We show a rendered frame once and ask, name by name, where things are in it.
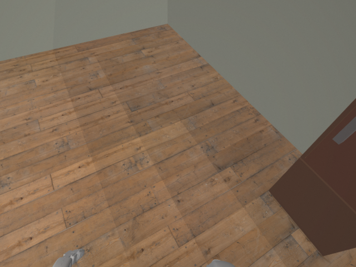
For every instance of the cupboard door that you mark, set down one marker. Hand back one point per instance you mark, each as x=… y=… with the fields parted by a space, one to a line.
x=336 y=164

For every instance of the handle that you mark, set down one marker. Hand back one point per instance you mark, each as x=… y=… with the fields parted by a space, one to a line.
x=346 y=132

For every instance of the robot left hand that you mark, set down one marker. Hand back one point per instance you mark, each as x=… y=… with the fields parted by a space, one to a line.
x=69 y=258

